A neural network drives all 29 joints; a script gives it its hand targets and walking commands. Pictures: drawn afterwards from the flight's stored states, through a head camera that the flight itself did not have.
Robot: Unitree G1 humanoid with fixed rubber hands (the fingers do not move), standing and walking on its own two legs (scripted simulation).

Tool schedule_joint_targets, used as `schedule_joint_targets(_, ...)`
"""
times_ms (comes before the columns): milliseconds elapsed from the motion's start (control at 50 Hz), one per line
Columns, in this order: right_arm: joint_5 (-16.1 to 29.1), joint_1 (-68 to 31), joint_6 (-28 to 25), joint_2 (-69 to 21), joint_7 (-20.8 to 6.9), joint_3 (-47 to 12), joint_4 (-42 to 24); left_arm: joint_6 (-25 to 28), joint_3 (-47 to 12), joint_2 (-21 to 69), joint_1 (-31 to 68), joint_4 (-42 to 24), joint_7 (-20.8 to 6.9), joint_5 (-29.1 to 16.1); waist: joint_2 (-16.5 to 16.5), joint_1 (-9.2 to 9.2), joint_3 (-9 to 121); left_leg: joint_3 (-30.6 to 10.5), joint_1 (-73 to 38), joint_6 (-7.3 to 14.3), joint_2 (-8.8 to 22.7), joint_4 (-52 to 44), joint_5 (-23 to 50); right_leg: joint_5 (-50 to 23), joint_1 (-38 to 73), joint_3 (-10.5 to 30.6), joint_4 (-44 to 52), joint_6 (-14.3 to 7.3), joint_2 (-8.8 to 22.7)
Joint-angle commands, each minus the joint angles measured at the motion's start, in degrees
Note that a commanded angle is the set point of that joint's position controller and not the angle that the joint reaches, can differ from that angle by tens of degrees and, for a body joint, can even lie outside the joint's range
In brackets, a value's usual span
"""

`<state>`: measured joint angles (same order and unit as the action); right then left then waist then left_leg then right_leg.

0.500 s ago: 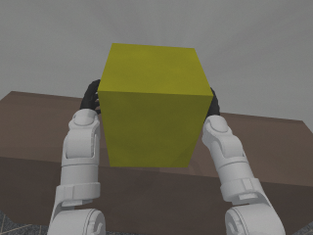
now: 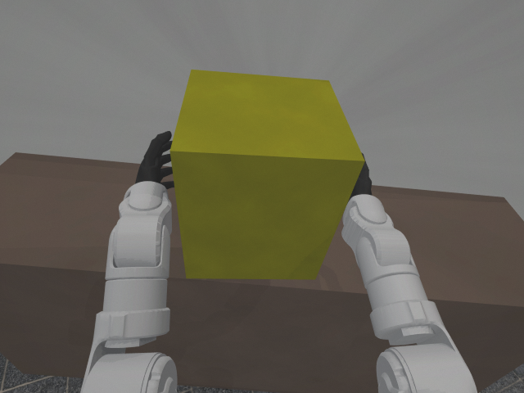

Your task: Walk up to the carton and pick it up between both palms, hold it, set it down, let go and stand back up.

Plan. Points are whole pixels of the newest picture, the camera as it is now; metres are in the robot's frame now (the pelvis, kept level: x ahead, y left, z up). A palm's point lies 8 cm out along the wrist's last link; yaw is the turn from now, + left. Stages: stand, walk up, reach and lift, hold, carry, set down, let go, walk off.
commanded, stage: hold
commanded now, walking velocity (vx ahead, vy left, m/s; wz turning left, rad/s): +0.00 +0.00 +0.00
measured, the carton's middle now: (256, 180) +0.40 -0.01 +0.17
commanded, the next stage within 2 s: none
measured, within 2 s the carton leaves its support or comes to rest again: neither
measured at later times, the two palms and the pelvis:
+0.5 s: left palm (155, 184) +0.36 +0.14 +0.19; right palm (358, 189) +0.36 -0.16 +0.18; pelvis +0.00 -0.02 +0.00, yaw +0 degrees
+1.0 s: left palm (161, 183) +0.37 +0.13 +0.19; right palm (363, 195) +0.36 -0.17 +0.18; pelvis +0.00 -0.01 +0.00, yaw -2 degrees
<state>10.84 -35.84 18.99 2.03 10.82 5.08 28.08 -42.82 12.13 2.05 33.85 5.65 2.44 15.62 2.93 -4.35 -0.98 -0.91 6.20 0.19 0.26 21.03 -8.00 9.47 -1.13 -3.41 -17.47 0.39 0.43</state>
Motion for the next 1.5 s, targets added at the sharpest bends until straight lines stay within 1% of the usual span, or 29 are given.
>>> schedule_joint_targets(0,3.38,-55.39,-4.09,-30.55,-7.06,-22.45,-20.36,4.86,-29.87,34.36,41.68,-6.09,-7.59,-9.74,-4.40,-1.44,26.92,0.26,-15.19,-1.11,0.03,-2.65,8.50,-3.63,-1.58,-1.26,3.08,0.56,-3.93)
schedule_joint_targets(80,6.38,-58.74,-4.93,-33.83,-5.99,-27.79,-24.74,5.83,-28.99,34.15,42.84,-8.90,-7.95,-10.23,-3.96,1.39,33.86,0.44,-15.49,-0.24,-1.84,0.02,15.90,-13.24,3.73,-0.20,1.48,1.85,-3.99)
schedule_joint_targets(120,8.05,-59.63,-5.01,-35.28,-5.22,-30.41,-27.03,6.26,-28.97,33.71,43.41,-10.44,-7.92,-10.61,-3.79,2.49,36.24,0.40,-15.81,0.00,-2.49,1.16,19.08,-17.59,5.33,0.25,0.78,2.57,-3.98)
schedule_joint_targets(160,8.84,-59.37,-4.76,-35.76,-4.52,-31.60,-27.67,6.39,-28.44,32.97,43.34,-10.87,-8.01,-10.47,-3.37,3.14,36.09,0.47,-15.84,0.22,-2.89,1.38,19.75,-19.80,5.72,0.56,0.56,3.16,-3.82)
schedule_joint_targets(200,8.76,-58.30,-4.20,-35.63,-3.95,-31.55,-26.98,6.16,-27.47,32.14,42.67,-10.12,-8.33,-9.88,-2.58,3.31,33.94,0.68,-15.27,0.56,-3.07,0.71,17.96,-19.56,5.33,0.82,0.90,3.55,-3.52)
schedule_joint_targets(260,7.60,-56.38,-3.21,-35.40,-3.40,-29.98,-24.69,5.56,-25.86,31.26,41.65,-7.71,-9.23,-8.82,-1.01,2.67,29.12,1.25,-13.53,1.27,-3.16,-1.19,12.80,-16.35,4.29,1.16,1.96,3.84,-2.98)
schedule_joint_targets(340,5.82,-54.83,-2.50,-35.77,-3.12,-27.40,-22.53,5.27,-25.03,31.27,42.01,-5.74,-10.87,-8.31,-0.15,0.66,24.79,1.91,-11.89,1.76,-3.18,-2.94,7.87,-12.86,3.55,1.21,2.95,3.95,-2.39)
schedule_joint_targets(380,5.37,-54.55,-2.44,-36.03,-3.01,-26.61,-22.41,5.47,-25.53,31.67,42.87,-5.84,-11.55,-8.66,-0.66,-0.58,24.64,1.96,-11.80,1.51,-3.24,-2.91,7.65,-13.01,3.73,1.02,2.96,3.92,-2.24)
schedule_joint_targets(440,5.30,-54.25,-2.53,-36.14,-2.84,-26.16,-23.02,6.02,-27.03,32.41,44.30,-6.95,-12.06,-9.62,-2.14,-2.25,26.11,1.71,-12.57,0.62,-3.31,-2.09,9.29,-14.44,4.03,0.56,2.57,3.80,-2.28)
schedule_joint_targets(480,5.49,-53.99,-2.60,-35.89,-2.79,-26.16,-23.55,6.36,-28.13,32.81,44.98,-7.89,-12.02,-10.24,-3.27,-3.00,27.32,1.40,-13.47,-0.11,-3.24,-1.42,10.75,-15.05,3.84,0.15,2.27,3.65,-2.46)
schedule_joint_targets(520,5.69,-53.73,-2.63,-35.42,-2.85,-26.21,-23.92,6.57,-29.03,33.09,45.29,-8.63,-11.73,-10.64,-4.31,-3.37,28.14,1.07,-14.37,-0.80,-3.05,-0.92,11.82,-14.74,3.21,-0.32,2.06,3.41,-2.72)
schedule_joint_targets(560,5.81,-53.57,-2.67,-34.81,-3.06,-26.22,-24.04,6.63,-29.65,33.29,45.28,-9.12,-11.29,-10.77,-5.13,-3.33,28.44,0.78,-15.11,-1.29,-2.75,-0.71,12.28,-13.43,2.21,-0.79,1.97,3.08,-3.03)
schedule_joint_targets(600,5.89,-53.63,-2.77,-34.18,-3.41,-26.23,-24.03,6.56,-29.99,33.48,45.05,-9.47,-10.76,-10.70,-5.73,-2.92,28.47,0.55,-15.68,-1.58,-2.37,-0.69,12.48,-11.61,1.13,-1.20,1.95,2.69,-3.35)
schedule_joint_targets(680,6.26,-54.69,-3.25,-33.08,-4.28,-26.53,-24.29,6.13,-30.15,33.82,44.24,-9.94,-9.63,-10.29,-6.39,-1.35,28.92,0.22,-16.75,-1.72,-1.58,-0.60,13.52,-8.53,-0.46,-1.66,2.03,1.87,-3.98)
schedule_joint_targets(740,6.65,-55.99,-3.70,-32.51,-4.84,-26.94,-24.82,5.70,-29.92,33.93,43.51,-9.95,-8.91,-9.96,-6.26,-0.08,29.69,0.18,-17.45,-1.54,-1.16,-0.36,14.70,-7.54,-0.98,-1.63,2.19,1.46,-4.34)
schedule_joint_targets(800,6.89,-57.05,-4.06,-32.30,-5.20,-27.25,-25.09,5.33,-29.44,33.92,42.95,-9.76,-8.45,-9.72,-5.59,0.85,30.28,0.38,-17.60,-1.16,-1.03,-0.24,15.35,-7.50,-0.88,-1.36,2.33,1.30,-4.52)
schedule_joint_targets(860,6.87,-57.52,-4.24,-32.38,-5.36,-27.24,-24.89,5.07,-28.94,33.89,42.67,-9.41,-8.26,-9.55,-4.79,1.26,30.34,0.70,-17.27,-0.74,-1.12,-0.35,15.09,-7.64,-0.55,-0.97,2.51,1.32,-4.50)
schedule_joint_targets(880,6.87,-57.01,-4.42,-33.07,-5.21,-29.00,-26.10,4.79,-25.93,31.99,40.52,-6.51,-8.79,-8.70,-3.29,2.56,28.58,1.95,-14.57,0.31,-1.84,-0.76,14.24,-8.81,2.13,0.12,3.57,1.82,-3.28)
schedule_joint_targets(900,6.96,-57.32,-4.56,-33.83,-4.94,-29.44,-26.55,4.90,-25.15,31.50,40.14,-6.47,-9.36,-8.45,-1.98,2.87,29.10,2.08,-13.06,0.92,-2.12,-1.33,13.93,-11.03,4.56,0.35,3.12,2.32,-3.03)
schedule_joint_targets(920,7.00,-57.36,-4.69,-34.40,-4.64,-29.79,-26.84,5.04,-24.76,31.11,40.04,-6.55,-9.78,-8.28,-1.74,2.94,29.44,2.19,-12.16,1.20,-2.34,-1.52,13.85,-13.11,6.23,0.74,2.78,2.65,-2.77)
schedule_joint_targets(960,6.94,-57.28,-4.80,-34.82,-4.20,-30.08,-26.62,5.35,-24.09,30.53,40.21,-6.64,-10.52,-7.95,-1.21,2.87,29.34,2.28,-11.85,1.44,-2.54,-1.88,14.06,-15.05,7.50,0.89,2.83,2.97,-2.62)
schedule_joint_targets(1000,6.72,-57.11,-4.98,-34.94,-3.94,-29.52,-26.68,5.65,-24.49,30.57,41.25,-7.06,-10.98,-7.99,-1.84,2.06,29.68,2.22,-12.43,1.13,-2.48,-1.76,14.50,-15.35,7.55,0.87,2.90,2.89,-2.56)
schedule_joint_targets(1100,5.08,-55.86,-5.22,-34.50,-4.19,-26.95,-24.69,6.36,-26.94,31.69,43.53,-7.33,-11.28,-9.14,-4.17,-0.02,28.73,1.77,-13.45,0.09,-2.11,-1.92,12.78,-9.95,4.19,-0.11,3.77,1.93,-2.98)
schedule_joint_targets(1160,3.74,-55.21,-5.20,-33.97,-4.55,-25.13,-22.66,6.53,-27.65,32.31,44.05,-5.92,-11.18,-9.68,-5.10,-1.20,27.29,1.50,-13.44,-0.28,-1.92,-2.26,10.70,-6.31,2.26,-0.60,4.38,1.32,-3.05)
schedule_joint_targets(1220,2.91,-54.77,-5.45,-33.22,-5.00,-24.01,-21.86,6.69,-28.67,33.15,44.33,-5.83,-10.94,-10.08,-6.43,-2.19,28.00,1.11,-13.99,-0.88,-1.57,-2.16,10.81,-4.99,1.23,-0.94,4.46,0.96,-3.20)
schedule_joint_targets(1280,2.98,-54.89,-5.82,-32.62,-5.20,-23.97,-22.42,6.71,-29.27,33.70,43.78,-6.02,-10.63,-10.21,-7.14,-2.72,29.28,0.57,-15.40,-1.53,-1.36,-1.12,13.80,-6.19,1.10,-1.27,4.21,0.64,-3.40)
schedule_joint_targets(1360,4.27,-54.60,-6.19,-31.65,-5.17,-25.61,-24.73,6.55,-30.12,34.39,41.98,-8.08,-10.11,-10.51,-7.21,-2.46,31.61,0.09,-18.49,-2.58,-1.22,0.47,19.91,-8.71,1.16,-1.60,3.89,0.40,-4.12)
schedule_joint_targets(1400,4.77,-54.59,-6.16,-31.06,-5.31,-25.79,-24.56,6.47,-29.93,34.25,41.79,-8.21,-9.84,-10.07,-7.36,-2.14,30.88,0.11,-18.84,-2.81,-1.09,0.69,20.57,-7.92,0.46,-1.58,4.02,0.17,-4.25)
schedule_joint_targets(1480,5.26,-54.62,-6.27,-30.59,-5.79,-26.44,-24.84,5.88,-29.06,33.83,40.32,-8.42,-9.47,-9.16,-6.92,-0.79,29.33,0.43,-17.82,-2.47,-0.78,0.09,19.87,-6.79,0.80,-1.51,4.12,0.03,-4.22)
